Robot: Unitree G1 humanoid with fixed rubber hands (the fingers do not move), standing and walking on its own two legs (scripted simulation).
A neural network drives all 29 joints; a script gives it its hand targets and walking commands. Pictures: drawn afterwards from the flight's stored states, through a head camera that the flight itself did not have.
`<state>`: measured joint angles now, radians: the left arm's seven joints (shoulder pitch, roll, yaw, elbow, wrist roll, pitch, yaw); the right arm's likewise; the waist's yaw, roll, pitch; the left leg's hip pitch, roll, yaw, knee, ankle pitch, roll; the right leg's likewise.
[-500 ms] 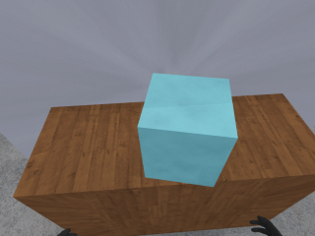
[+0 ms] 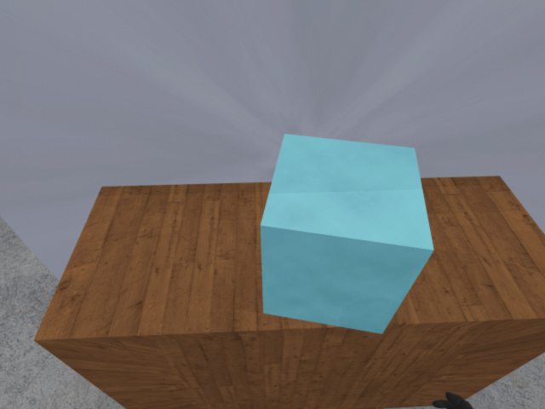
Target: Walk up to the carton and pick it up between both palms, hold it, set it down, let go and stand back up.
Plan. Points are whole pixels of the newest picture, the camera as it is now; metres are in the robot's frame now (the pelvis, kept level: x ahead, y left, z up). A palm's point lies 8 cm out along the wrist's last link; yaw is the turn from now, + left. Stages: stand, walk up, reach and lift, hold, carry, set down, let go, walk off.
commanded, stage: stand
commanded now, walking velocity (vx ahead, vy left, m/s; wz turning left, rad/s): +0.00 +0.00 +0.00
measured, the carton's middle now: (334, 235) +0.40 -0.07 +0.03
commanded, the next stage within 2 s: none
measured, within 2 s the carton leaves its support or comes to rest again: neither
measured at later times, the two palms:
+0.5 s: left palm out of the picture +0.12 +0.29 -0.11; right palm out of the picture +0.16 -0.22 -0.09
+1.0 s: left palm out of the picture +0.09 +0.30 -0.11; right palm out of the picture +0.15 -0.22 -0.09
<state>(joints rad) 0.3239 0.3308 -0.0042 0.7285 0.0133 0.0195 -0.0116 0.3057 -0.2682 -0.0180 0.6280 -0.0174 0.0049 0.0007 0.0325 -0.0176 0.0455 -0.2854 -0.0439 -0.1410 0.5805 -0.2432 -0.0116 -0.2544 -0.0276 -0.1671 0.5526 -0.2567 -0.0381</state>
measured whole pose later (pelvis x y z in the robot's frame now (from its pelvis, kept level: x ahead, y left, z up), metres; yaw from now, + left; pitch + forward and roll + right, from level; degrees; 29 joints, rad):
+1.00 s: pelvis +0.04 +0.03 +0.01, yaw +1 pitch -2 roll +0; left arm 0.30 0.30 0.00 0.81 0.00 0.02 0.00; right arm 0.26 -0.24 -0.02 0.73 -0.01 0.01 -0.01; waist 0.03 -0.01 0.05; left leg -0.19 -0.09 -0.13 0.50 -0.26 0.04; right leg -0.16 -0.07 -0.15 0.48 -0.28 0.02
